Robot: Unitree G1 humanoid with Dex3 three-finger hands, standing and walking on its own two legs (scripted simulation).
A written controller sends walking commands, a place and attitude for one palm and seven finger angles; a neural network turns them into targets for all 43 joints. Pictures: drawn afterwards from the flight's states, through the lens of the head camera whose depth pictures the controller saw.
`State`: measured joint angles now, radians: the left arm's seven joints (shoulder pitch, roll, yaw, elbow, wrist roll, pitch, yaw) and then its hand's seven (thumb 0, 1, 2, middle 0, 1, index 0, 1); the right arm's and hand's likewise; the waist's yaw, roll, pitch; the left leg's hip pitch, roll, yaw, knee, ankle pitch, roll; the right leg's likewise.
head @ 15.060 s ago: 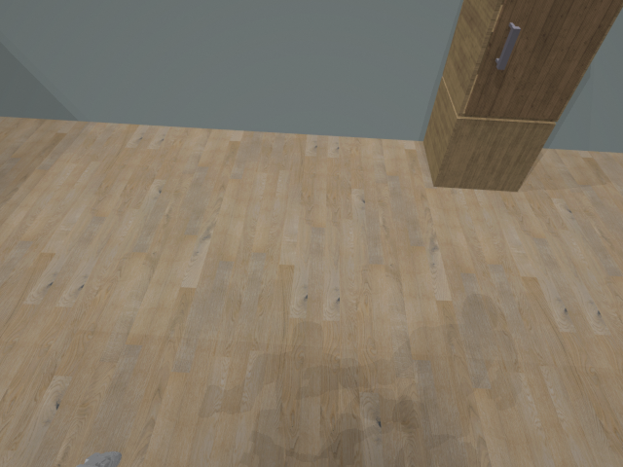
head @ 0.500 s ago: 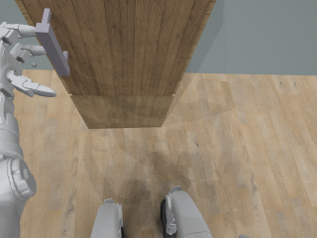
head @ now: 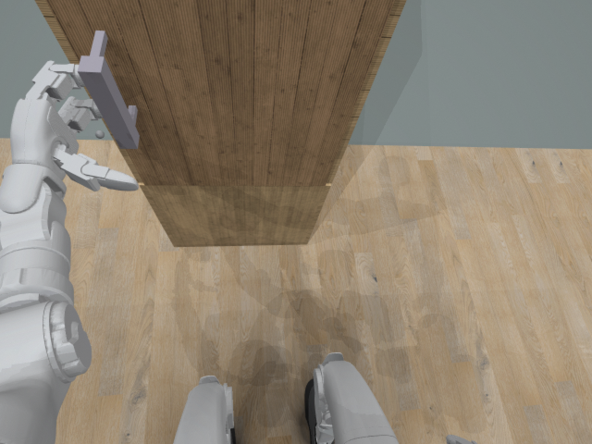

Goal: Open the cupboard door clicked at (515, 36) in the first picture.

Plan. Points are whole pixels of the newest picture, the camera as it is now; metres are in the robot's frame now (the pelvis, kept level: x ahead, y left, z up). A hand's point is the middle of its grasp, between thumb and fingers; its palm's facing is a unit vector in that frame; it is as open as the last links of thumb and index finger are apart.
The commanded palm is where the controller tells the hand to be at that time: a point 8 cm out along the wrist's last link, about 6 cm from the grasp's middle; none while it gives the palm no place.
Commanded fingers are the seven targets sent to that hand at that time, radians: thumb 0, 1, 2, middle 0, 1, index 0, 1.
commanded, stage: slide the fingers in behind the handle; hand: left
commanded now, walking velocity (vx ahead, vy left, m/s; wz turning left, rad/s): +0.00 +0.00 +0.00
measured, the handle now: (115, 94) +0.56 +0.20 +0.05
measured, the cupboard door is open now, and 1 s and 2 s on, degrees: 0 0 11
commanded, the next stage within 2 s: close the thumb around the handle in 0.68 s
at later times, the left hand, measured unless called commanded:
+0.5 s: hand (123, 133) +0.50 +0.19 +0.05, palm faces -0.02 -1.00 -0.02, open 14.0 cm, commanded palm +0.47 +0.23 +0.05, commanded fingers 0.00 -0.50 0.30 -0.30 -1.20 -0.30 -1.20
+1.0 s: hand (122, 131) +0.50 +0.19 +0.05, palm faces -0.02 -1.00 -0.02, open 12.7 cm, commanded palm +0.48 +0.23 +0.05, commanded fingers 0.00 0.17 0.59 -0.35 -1.27 -0.35 -1.27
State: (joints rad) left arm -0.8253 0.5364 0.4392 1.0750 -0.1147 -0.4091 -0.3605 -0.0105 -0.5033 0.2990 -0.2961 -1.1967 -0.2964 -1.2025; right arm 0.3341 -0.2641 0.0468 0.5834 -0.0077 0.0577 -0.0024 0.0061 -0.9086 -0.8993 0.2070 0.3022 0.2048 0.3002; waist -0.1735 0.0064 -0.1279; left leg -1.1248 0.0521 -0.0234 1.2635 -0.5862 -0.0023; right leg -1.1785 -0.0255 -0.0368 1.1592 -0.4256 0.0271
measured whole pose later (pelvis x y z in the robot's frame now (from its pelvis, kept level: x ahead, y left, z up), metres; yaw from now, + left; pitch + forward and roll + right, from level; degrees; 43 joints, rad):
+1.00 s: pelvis +0.00 +0.00 +0.00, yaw +0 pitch +26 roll -2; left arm -0.85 0.49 0.40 1.09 -0.09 -0.43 -0.29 -0.01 -0.29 0.39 -0.31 -1.22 -0.31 -1.23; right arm 0.34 -0.26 0.04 0.59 -0.02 0.06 0.00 0.01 -0.91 -0.90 0.21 0.30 0.20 0.30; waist -0.18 0.01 -0.13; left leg -1.13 0.05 -0.02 1.26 -0.58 -0.01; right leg -1.18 -0.03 -0.03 1.17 -0.43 0.02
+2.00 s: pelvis +0.02 +0.00 +0.02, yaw +0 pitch +23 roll -1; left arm -0.44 0.32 0.31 0.70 -0.19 -0.42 -0.26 0.01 0.69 0.73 -0.30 -1.31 -0.30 -1.33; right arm 0.35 -0.25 0.01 0.54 0.02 0.06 0.02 0.01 -0.91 -0.90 0.21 0.30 0.20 0.30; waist -0.12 0.01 -0.16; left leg -0.98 0.05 0.01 1.16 -0.58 -0.01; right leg -1.07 -0.02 0.00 1.10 -0.43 0.02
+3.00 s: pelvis +0.02 -0.05 +0.02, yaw +5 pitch +17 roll +1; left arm 0.17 -0.09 -0.21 0.15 0.12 -0.38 0.53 0.01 0.24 0.62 -0.34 -1.28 -0.35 -1.28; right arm 0.20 -0.19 -0.01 0.57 -0.09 -0.09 0.01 0.01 -0.91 -0.90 0.20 0.30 0.20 0.30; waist -0.01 0.01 -0.17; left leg -0.88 0.02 -0.07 1.15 -0.57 -0.06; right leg -0.96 -0.06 -0.08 1.16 -0.50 -0.04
